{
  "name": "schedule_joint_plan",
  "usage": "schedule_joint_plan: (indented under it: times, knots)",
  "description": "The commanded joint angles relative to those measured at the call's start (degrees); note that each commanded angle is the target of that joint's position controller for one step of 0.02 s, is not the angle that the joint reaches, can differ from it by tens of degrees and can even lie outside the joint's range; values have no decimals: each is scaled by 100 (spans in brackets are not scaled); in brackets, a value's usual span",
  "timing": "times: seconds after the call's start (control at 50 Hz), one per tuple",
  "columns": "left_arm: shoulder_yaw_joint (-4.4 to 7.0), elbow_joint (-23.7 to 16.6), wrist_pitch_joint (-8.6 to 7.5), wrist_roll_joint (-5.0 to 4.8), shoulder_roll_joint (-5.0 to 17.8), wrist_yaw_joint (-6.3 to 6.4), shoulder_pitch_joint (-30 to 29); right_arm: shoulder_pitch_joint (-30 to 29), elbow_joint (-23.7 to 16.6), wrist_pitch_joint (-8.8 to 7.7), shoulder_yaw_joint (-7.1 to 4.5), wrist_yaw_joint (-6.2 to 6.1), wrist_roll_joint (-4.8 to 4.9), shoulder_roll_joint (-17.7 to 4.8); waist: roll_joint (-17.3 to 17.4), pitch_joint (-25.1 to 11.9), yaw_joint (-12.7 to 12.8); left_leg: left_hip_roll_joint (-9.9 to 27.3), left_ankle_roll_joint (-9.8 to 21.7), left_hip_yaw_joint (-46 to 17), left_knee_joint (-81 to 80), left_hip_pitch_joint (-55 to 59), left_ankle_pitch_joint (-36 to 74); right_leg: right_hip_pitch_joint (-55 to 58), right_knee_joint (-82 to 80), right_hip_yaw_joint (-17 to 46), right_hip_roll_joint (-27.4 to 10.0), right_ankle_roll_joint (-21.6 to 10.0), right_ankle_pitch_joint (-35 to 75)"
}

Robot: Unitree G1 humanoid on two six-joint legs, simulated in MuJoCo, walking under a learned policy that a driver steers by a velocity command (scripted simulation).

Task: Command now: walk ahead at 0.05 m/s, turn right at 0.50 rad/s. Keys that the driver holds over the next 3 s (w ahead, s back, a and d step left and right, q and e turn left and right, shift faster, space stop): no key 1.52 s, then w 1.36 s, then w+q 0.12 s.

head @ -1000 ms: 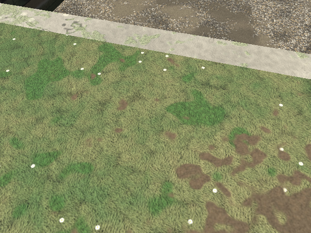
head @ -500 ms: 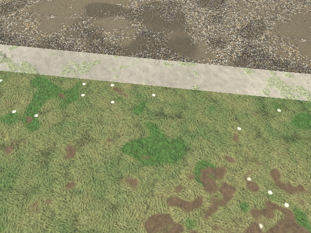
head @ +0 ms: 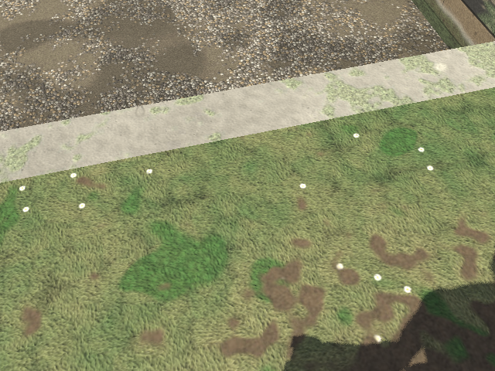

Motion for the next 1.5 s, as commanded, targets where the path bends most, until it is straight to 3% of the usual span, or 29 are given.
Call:
schedule_joint_plan:
  times: [0.02, 0.1, 0.2, 0.26, 0.28, 0.3, 0.32, 0.34, 0.36, 0.4, 0.46, 0.5, 0.54, 0.56, 0.58, 0.66, 0.98, 1.5]
  knots:
    - [218, -326, -83, 40, 824, 4, 83, 658, -126, 82, -125, -21, 29, -445, -486, -1086, -122, -42, -18, -68, -372, 172, 199, 739, -1003, 1669, -1458, -779, 898]
    - [190, -263, -24, 90, 756, 9, 171, 336, -194, 124, -116, -29, 52, -442, -767, -951, 61, -79, 25, -74, -1092, 339, 297, 611, -1289, 1904, -1395, -665, -812]
    - [158, -147, 32, 134, 726, -4, 153, 411, -148, 54, -89, -61, 133, -408, -808, -790, 116, -302, 214, 66, -2144, 1034, 51, 475, -1239, 2142, -1446, -593, -1033]
    - [105, -29, 72, 30, 655, 56, 125, 915, 19, -50, -57, -108, 135, -305, -656, -681, -143, -386, 488, 145, -3996, 2035, 774, 153, -957, 2154, -1299, -262, -1023]
    - [46, -14, 49, 4, 470, 78, 238, 841, -20, -113, -72, -137, 67, -490, -219, -604, -57, 111, 619, -458, -4640, 2254, 753, -100, -656, 1956, -1033, 43, -1314]
    - [-50, -60, 4, -74, 147, 74, 404, 638, -172, -164, -112, -151, -26, -879, 726, -755, 98, 1310, 1001, -1912, -5233, 2355, 363, -413, 211, 1211, -413, 352, -1706]
    - [35, -56, -15, -10, 433, 94, 40, 230, -180, -190, -101, -99, -7, -862, 921, -277, 32, 1833, 1411, -2288, -5370, 1213, 1050, -135, 823, 501, 79, 445, -1953]
    - [52, 13, -16, 54, 476, 71, 49, 22, -187, -242, -25, -83, 11, -585, 629, -249, 138, 1605, 1437, -1896, -5252, 1032, 1612, 293, 1328, 579, -139, 486, -1816]
    - [51, 122, -12, 34, 415, 46, 166, -102, -154, -280, 13, -82, 50, -478, 578, -322, 218, 1312, 1318, -1485, -5105, 1109, 2062, 407, 1485, 529, -131, 516, -1637]
    - [31, 273, 4, 58, 360, 42, 317, -80, -65, -302, 21, -102, 87, -513, 741, -442, 224, 923, 1142, -932, -4721, 1650, 3214, 410, 1409, 378, -207, 591, -1561]
    - [-75, 398, -9, -20, 156, 119, 154, 358, 182, -284, 12, -89, 104, -556, 715, -670, -37, 839, 1123, -787, -4178, 2483, 4521, 563, 368, 119, -295, 675, -1504]
    - [-110, 537, -37, -42, 165, 177, 198, 401, 293, -246, -23, -92, 127, -632, 608, -744, 15, 740, 878, -780, -4010, 2458, 4411, 1206, -742, 197, -435, 656, -252]
    - [-49, 639, -90, 51, 589, 225, 216, 570, 302, -275, -32, -47, 123, -575, 196, -877, -176, 518, 566, -748, -4074, 1981, 3276, 1971, -553, 785, -1033, 573, 1149]
    - [-31, 790, -83, -40, 616, 204, 117, 687, 407, -267, -17, -22, 180, -446, -291, -710, -283, 254, 506, -546, -4398, 1995, 2620, 1673, -317, 748, -1011, 413, 1166]
    - [-79, 830, -96, -51, 382, 171, 140, 486, 519, -235, -27, -45, 159, -521, -168, -556, -64, 200, 457, -471, -4354, 2113, 2240, 1426, -460, 785, -984, 402, 789]
    - [-124, 1162, -124, -3, 387, 224, 153, 305, 697, -164, -40, -36, 117, -461, -345, -350, -74, 260, 499, -491, -4361, 2198, 2069, 1190, -755, 832, -946, 426, 342]
    - [-261, 1949, -167, -7, 239, 247, 286, 531, 1608, -152, 71, -54, 119, -285, -128, -174, -66, 231, 430, -496, -4545, 2065, 1480, 1048, -1023, 867, -968, 350, -362]
    - [-380, 2363, -189, -11, -138, 283, 756, 982, 2055, -194, 194, -111, 122, 65, -103, -113, -63, 237, 451, -496, -4473, 1934, 1588, 993, -861, 742, -924, 374, -158]
Next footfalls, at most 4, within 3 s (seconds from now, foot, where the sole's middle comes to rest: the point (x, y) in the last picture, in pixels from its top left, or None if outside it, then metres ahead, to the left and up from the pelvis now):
0.28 left None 0.06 0.13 -0.77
0.52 right None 0.03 -0.08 -0.77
2.24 left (258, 369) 0.43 0.04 -0.77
2.78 right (323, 262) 0.73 -0.15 -0.77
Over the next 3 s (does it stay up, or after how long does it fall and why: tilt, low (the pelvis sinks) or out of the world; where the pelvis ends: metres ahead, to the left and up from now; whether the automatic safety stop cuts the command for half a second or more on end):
stays up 0.69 -0.09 0.01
